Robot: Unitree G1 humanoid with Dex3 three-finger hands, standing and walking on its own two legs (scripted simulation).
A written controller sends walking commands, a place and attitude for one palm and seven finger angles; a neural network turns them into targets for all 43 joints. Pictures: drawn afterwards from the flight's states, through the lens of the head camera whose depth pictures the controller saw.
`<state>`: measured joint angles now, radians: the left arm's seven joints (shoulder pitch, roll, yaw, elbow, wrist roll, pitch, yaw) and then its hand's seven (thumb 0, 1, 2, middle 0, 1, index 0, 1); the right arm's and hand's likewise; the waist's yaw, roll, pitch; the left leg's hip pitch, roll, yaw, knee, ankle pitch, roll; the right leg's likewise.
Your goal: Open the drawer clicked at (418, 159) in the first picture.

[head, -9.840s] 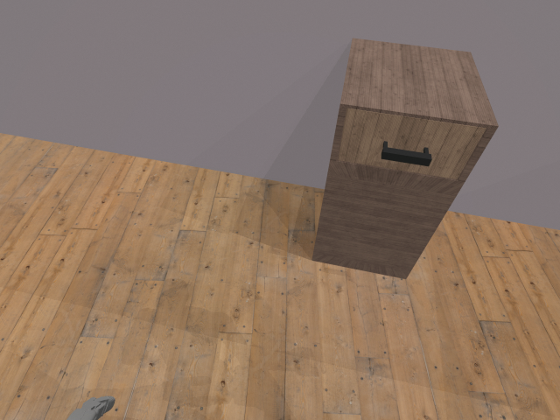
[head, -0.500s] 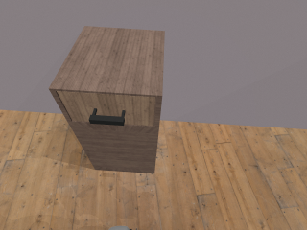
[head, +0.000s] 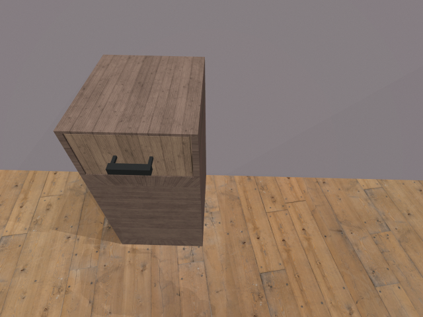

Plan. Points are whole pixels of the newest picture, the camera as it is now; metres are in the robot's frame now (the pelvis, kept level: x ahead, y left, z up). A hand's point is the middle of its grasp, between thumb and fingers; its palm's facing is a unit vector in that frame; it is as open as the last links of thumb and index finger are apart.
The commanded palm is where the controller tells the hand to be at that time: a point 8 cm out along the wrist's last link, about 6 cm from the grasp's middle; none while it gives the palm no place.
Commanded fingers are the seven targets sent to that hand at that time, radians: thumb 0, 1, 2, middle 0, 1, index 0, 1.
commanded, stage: come to a stop and stand still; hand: left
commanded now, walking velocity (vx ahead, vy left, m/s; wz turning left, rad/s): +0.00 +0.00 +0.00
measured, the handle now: (131, 164) +0.53 +0.28 -0.11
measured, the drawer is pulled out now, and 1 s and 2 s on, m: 0.00 0.00 0.00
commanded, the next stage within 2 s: look again from close up in 0.26 s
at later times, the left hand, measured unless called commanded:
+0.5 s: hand out of the picture -0.02 +0.18 -0.17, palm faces +0.03 -0.98 -0.17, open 7.4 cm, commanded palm none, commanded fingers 0.00 0.90 0.90 -0.20 -0.30 -0.20 -0.30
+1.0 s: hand out of the picture +0.01 +0.25 -0.18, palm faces +0.02 -0.98 -0.19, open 7.4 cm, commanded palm +0.08 +0.30 -0.07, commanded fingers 0.00 0.88 0.89 -0.20 -0.31 -0.20 -0.31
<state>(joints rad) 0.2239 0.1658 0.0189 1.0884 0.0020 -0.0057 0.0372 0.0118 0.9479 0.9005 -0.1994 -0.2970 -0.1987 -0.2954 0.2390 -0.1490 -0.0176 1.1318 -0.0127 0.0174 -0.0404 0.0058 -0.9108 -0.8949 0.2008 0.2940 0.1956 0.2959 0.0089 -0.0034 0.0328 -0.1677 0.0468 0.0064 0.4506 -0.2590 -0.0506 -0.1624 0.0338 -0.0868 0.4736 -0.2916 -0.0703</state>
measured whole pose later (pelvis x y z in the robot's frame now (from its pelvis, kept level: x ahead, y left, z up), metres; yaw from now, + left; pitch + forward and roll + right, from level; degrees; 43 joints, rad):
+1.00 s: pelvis -0.01 +0.08 +0.00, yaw -1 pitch -2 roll -1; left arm 0.29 0.17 -0.01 1.06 0.01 0.00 0.04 0.00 0.91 0.90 -0.20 -0.30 -0.20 -0.30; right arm 0.26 -0.17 0.00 1.07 -0.01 -0.01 -0.03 0.01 -0.92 -0.89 0.20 0.29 0.20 0.30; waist 0.01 -0.01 0.00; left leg -0.17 -0.03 0.05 0.47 -0.26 0.06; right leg -0.15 -0.05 -0.04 0.44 -0.25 0.04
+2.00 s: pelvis +0.03 +0.05 -0.02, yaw -1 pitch +9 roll +1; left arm 0.32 0.39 -0.04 -0.08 1.02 -0.02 0.36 0.00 -0.07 0.49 -0.29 -0.92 -0.29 -0.92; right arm 0.14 -0.25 -0.02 0.58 -0.05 0.11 0.00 0.01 -0.90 -0.89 0.21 0.30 0.20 0.30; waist 0.07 0.04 -0.08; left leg -0.44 -0.04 0.03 0.68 -0.40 0.03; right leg -0.47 0.08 0.02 0.71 -0.39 -0.08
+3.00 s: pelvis +0.00 +0.08 +0.00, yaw +0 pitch +4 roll +0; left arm -0.09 0.47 -0.06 0.12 0.93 0.01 0.14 0.00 -0.49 0.30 -0.32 -1.20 -0.32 -1.20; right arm 0.15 -0.24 -0.02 0.62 0.03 0.14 -0.01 0.01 -0.91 -0.89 0.20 0.29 0.20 0.30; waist 0.08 0.07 -0.03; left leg -0.30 -0.08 0.01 0.50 -0.28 0.07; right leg -0.31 0.04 0.01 0.52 -0.27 -0.03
